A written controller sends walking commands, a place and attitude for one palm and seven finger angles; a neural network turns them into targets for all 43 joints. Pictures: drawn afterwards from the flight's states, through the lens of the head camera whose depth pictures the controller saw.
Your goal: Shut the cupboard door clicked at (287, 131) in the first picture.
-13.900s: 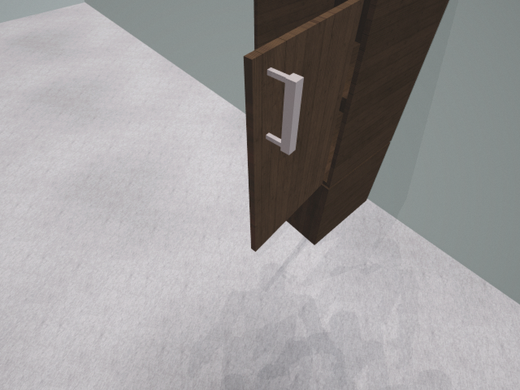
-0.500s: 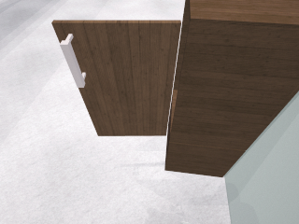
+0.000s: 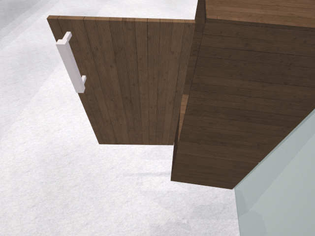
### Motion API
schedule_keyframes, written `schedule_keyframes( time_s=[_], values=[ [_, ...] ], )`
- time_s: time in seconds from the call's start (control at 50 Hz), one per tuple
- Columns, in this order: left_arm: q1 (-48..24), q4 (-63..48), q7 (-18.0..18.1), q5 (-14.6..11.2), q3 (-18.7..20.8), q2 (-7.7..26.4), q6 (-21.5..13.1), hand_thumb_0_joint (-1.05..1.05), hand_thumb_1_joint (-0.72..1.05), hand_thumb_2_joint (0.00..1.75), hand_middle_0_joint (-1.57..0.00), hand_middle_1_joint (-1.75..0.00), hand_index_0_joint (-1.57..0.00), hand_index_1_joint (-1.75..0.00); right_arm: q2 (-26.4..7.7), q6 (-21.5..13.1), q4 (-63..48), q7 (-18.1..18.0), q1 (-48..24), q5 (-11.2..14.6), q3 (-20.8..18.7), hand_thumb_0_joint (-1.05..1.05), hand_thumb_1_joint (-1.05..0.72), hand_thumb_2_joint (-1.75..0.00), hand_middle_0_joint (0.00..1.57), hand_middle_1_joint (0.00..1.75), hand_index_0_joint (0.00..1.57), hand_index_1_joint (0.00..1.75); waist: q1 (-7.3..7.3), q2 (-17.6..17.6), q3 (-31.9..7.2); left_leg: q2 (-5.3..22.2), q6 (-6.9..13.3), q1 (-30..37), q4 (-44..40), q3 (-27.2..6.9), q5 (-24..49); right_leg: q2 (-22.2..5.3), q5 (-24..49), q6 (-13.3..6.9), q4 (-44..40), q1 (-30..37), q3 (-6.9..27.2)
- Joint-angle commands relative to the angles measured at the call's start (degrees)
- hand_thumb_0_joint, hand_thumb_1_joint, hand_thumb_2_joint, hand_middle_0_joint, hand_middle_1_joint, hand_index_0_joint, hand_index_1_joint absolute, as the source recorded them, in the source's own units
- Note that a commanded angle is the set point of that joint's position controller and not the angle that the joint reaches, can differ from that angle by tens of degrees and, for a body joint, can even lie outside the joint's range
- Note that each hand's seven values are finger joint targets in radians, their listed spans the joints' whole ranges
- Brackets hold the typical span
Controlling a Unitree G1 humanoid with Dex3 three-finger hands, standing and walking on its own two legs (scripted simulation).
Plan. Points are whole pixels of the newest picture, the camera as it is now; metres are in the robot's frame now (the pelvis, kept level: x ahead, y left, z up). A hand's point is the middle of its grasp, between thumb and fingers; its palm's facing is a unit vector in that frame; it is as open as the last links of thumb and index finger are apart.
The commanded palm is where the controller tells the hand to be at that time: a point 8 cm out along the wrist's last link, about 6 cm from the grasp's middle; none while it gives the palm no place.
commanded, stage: come to a stop and stand still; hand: left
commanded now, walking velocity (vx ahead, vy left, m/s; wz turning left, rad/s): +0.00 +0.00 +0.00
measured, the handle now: (74, 64) +0.51 +0.26 +0.15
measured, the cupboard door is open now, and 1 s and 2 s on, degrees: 98 98 98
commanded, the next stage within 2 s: look again from close up in 0.66 s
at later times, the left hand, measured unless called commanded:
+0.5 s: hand out of the picture -0.07 +0.19 -0.16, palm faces +0.08 -0.98 -0.21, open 7.4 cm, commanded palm none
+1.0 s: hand out of the picture -0.01 +0.18 -0.16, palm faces +0.05 -0.98 -0.20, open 7.3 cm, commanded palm none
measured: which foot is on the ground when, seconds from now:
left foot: down 0.00-1.00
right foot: down 0.00-1.00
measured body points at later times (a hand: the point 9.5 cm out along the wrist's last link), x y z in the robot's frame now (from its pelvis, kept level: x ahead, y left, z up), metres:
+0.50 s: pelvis -0.05 +0.01 +0.00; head -0.05 +0.00 +0.45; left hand -0.08 +0.24 -0.14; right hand -0.01 -0.22 -0.15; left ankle -0.03 +0.09 -0.73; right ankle +0.02 -0.11 -0.73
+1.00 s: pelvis -0.01 +0.01 +0.01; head +0.00 +0.00 +0.46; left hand -0.01 +0.23 -0.14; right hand -0.02 -0.20 -0.15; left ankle -0.03 +0.09 -0.73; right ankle +0.02 -0.11 -0.73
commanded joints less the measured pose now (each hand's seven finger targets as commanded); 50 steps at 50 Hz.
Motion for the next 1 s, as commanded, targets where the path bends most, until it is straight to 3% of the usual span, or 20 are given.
schedule_keyframes(
  time_s=[0.0, 0.02, 0.04, 0.06, 0.08, 0.1, 0.12, 0.14, 0.16, 0.18, 0.24, 0.26, 0.36, 0.4, 0.46, 0.52, 0.64, 0.94, 0.98],
  values=[
    [6.91, -2.78, 0.77, 0.61, 1.37, 9.99, -3.06, 0.0, 0.9, 0.9, -0.2, -0.3, -0.2, -0.3, -4.57, -2.31, -7.95, 0.69, 5.02, 0.49, -0.82, 0.0, -0.9, -0.9, 0.2, 0.3, 0.2, 0.3, -0.75, 0.31, -12.84, 2.74, -3.5, -3.15, 8.37, -4.43, 17.92, -13.76, 45.31, -8.22, -2.87, 13.07, 14.08],
    [5.58, -3.1, 0.81, 0.47, 0.95, 9.43, -3.3, 0.0, 0.9, 0.9, -0.2, -0.3, -0.2, -0.3, -3.09, -1.67, -7.51, 0.86, 5.41, 0.66, -0.34, 0.0, -0.9, -0.9, 0.2, 0.3, 0.2, 0.3, -0.74, -4.95, -12.9, 1.85, -3.36, -4.31, 4.45, -5.44, -0.29, -15.97, 42.78, -10.61, -4.71, 12.86, 14.46],
    [3.29, -4.1, 0.86, 0.78, 0.39, 8.67, -3.08, 0.0, 0.9, 0.9, -0.2, -0.3, -0.2, -0.3, -3.0, -1.43, -7.86, 1.01, 5.58, 0.63, -0.18, 0.0, -0.9, -0.9, 0.2, 0.3, 0.2, 0.3, -1.98, -7.55, -11.31, 2.06, -2.87, -1.94, -1.22, -5.79, -0.61, -14.16, 33.12, -9.66, -5.16, 9.53, 12.25],
    [1.53, -4.89, 0.64, 0.82, 0.13, 8.22, -2.63, 0.0, 0.9, 0.9, -0.2, -0.3, -0.2, -0.3, -3.38, -1.46, -7.87, 1.21, 5.71, 0.4, -0.24, 0.0, -0.9, -0.9, 0.2, 0.3, 0.2, 0.3, -2.42, -6.12, -8.42, 1.64, -2.63, 1.17, -5.23, -5.41, 2.89, -11.47, 20.88, -7.17, -5.88, 4.27, 10.57],
    [0.35, -5.34, 0.41, 0.52, 0.13, 7.44, -2.28, 0.0, 0.9, 0.9, -0.2, -0.3, -0.2, -0.3, -4.28, -1.88, -7.57, 1.44, 6.26, -0.01, -0.18, 0.0, -0.9, -0.9, 0.2, 0.3, 0.2, 0.3, -2.39, -0.31, -6.22, 3.72, -1.82, 2.86, -7.59, -7.17, 8.12, -7.66, 9.88, -4.88, -5.07, 0.41, 8.05],
    [0.74, -5.58, 0.21, 0.26, -0.06, 6.29, -1.94, 0.0, 0.9, 0.9, -0.2, -0.3, -0.2, -0.3, -6.56, -2.02, -7.98, 1.36, 5.38, -0.45, -0.19, 0.0, -0.9, -0.9, 0.2, 0.3, 0.2, 0.3, -1.59, 3.26, -1.9, 7.23, -0.26, -1.76, -9.86, -11.68, 9.58, -3.63, 3.02, -2.47, -4.61, -0.82, 5.71],
    [1.72, -5.42, 0.06, 0.46, -0.27, 5.36, -1.24, 0.0, 0.9, 0.9, -0.2, -0.3, -0.2, -0.3, -7.62, -2.07, -8.89, 1.39, 2.68, -0.62, -0.21, 0.0, -0.9, -0.9, 0.2, 0.3, 0.2, 0.3, -0.33, 8.15, 2.46, 9.49, 0.84, -7.06, -14.92, -14.45, 5.01, -1.5, -1.69, -1.3, -3.23, -0.38, 3.27],
    [3.93, -4.74, -0.07, 0.67, -0.46, 4.8, -0.74, 0.0, 0.9, 0.9, -0.2, -0.3, -0.2, -0.3, -8.6, -2.0, -9.9, 1.49, 0.2, -0.62, -0.22, 0.0, -0.9, -0.9, 0.2, 0.3, 0.2, 0.3, 0.71, 7.53, 5.06, 10.75, 1.77, -12.21, -18.53, -15.81, -3.12, -0.74, -2.69, -0.95, -0.95, 1.81, 2.49],
    [6.1, -4.22, -0.23, 0.95, -0.59, 4.0, -0.52, 0.0, 0.9, 0.9, -0.2, -0.3, -0.2, -0.3, -9.41, -1.91, -10.6, 1.61, -1.2, -0.68, -0.31, 0.0, -0.9, -0.9, 0.2, 0.3, 0.2, 0.3, 1.55, 5.97, 6.19, 10.68, 2.12, -15.92, -20.25, -15.88, -10.28, -0.57, -2.08, -1.11, 0.05, 3.55, 2.52],
    [7.34, -3.9, -0.43, 1.19, -0.84, 4.04, -0.62, 0.0, 0.9, 0.9, -0.2, -0.3, -0.2, -0.3, -9.11, -1.89, -10.72, 1.67, -1.58, -0.7, -0.16, 0.0, -0.9, -0.9, 0.2, 0.3, 0.2, 0.3, 2.2, 4.67, 6.51, 9.77, 2.07, -16.99, -20.48, -15.13, -11.8, -0.62, -0.78, -1.31, -0.81, 4.62, 2.72],
    [9.32, -3.75, -0.58, 1.16, -0.77, 3.85, -1.12, 0.0, 0.9, 0.9, -0.2, -0.3, -0.2, -0.3, -9.1, -1.79, -10.45, 1.77, -0.35, -0.7, -0.03, 0.0, -0.9, -0.9, 0.2, 0.3, 0.2, 0.3, 1.8, 1.18, 4.23, 7.74, 1.43, -13.86, -18.9, -13.68, -12.75, -0.5, -0.84, -1.37, -4.53, 4.62, 4.34],
    [9.41, -3.97, -0.62, 1.18, -0.77, 4.17, -1.15, 0.0, 0.9, 0.9, -0.2, -0.3, -0.2, -0.3, -9.38, -1.7, -10.35, 1.86, 0.04, -0.66, 0.0, 0.0, -0.9, -0.9, 0.2, 0.3, 0.2, 0.3, 1.52, 1.81, 4.11, 7.37, 1.34, -13.78, -19.04, -13.89, -14.55, -0.4, -2.68, -1.33, -5.24, 3.96, 4.85],
    [10.17, -4.3, -0.58, 1.23, -0.41, 4.53, -1.8, 0.0, 0.9, 0.9, -0.2, -0.3, -0.2, -0.3, -9.24, -1.3, -9.28, 1.95, 2.18, -0.78, 0.09, 0.0, -0.9, -0.9, 0.2, 0.3, 0.2, 0.3, 0.52, -1.54, 3.61, 5.26, 1.07, -10.73, -16.15, -12.64, -13.43, -0.93, -9.12, -1.64, -9.88, -0.33, 8.47],
    [10.27, -4.25, -0.61, 1.13, -0.33, 4.92, -2.04, 0.0, 0.9, 0.9, -0.2, -0.3, -0.2, -0.3, -8.71, -1.34, -8.46, 1.96, 3.21, -0.77, 0.27, 0.0, -0.9, -0.9, 0.2, 0.3, 0.2, 0.3, 0.05, -0.22, 2.88, 4.5, 0.96, -8.57, -15.16, -12.22, -11.88, -1.19, -10.62, -1.87, -11.52, -2.0, 10.01],
    [10.05, -3.76, -0.62, 0.84, -0.34, 4.75, -2.75, 0.0, 0.9, 0.9, -0.2, -0.3, -0.2, -0.3, -7.61, -1.69, -6.97, 1.8, 5.42, -0.68, 0.57, 0.0, -0.9, -0.9, 0.2, 0.3, 0.2, 0.3, -0.79, -2.29, 0.89, 3.39, 0.68, -4.81, -12.54, -11.44, -7.03, -2.41, -12.17, -2.54, -14.32, -3.62, 13.05],
    [9.83, -3.05, -0.67, 0.6, -0.49, 4.33, -3.08, 0.0, 0.9, 0.9, -0.2, -0.3, -0.2, -0.3, -7.19, -2.23, -5.38, 1.58, 6.87, -0.61, 0.95, 0.0, -0.9, -0.9, 0.2, 0.3, 0.2, 0.3, -1.09, -1.09, 0.46, 4.03, 0.68, -3.94, -13.51, -12.15, -5.32, -2.11, -10.18, -2.61, -14.07, -3.38, 13.09],
    [10.75, -0.86, -0.64, 0.54, -1.11, 3.73, -3.39, 0.0, 0.9, 0.9, -0.2, -0.3, -0.2, -0.3, -6.86, -3.18, -2.94, 1.37, 6.9, -0.34, 1.57, 0.0, -0.9, -0.9, 0.2, 0.3, 0.2, 0.3, 0.08, 0.6, 2.34, 5.38, 0.63, -7.86, -17.32, -13.98, -6.65, -1.79, -4.57, -2.46, -12.57, 1.42, 11.66],
    [9.33, 1.76, -0.12, -0.12, -1.98, 3.2, -4.14, 0.0, 0.9, 0.9, -0.2, -0.3, -0.2, -0.3, -5.43, -4.33, 1.77, 0.76, 8.38, 0.04, 2.75, 0.0, -0.9, -0.9, 0.2, 0.3, 0.2, 0.3, 0.25, -0.45, -1.88, 5.54, -0.14, -0.76, -14.86, -10.78, 12.47, -3.15, 13.36, -2.37, -10.99, 8.18, 10.48],
    [8.77, 1.57, -0.06, -0.07, -1.98, 3.27, -3.98, 0.0, 0.9, 0.9, -0.2, -0.3, -0.2, -0.3, -5.27, -4.2, 2.0, 0.67, 8.14, 0.09, 2.74, 0.0, -0.9, -0.9, 0.2, 0.3, 0.2, 0.3, 0.21, -0.41, -0.39, 5.73, -0.21, -1.04, -15.14, -10.78, 12.75, -2.97, 13.19, -2.28, -11.32, 7.92, 10.28]
  ],
)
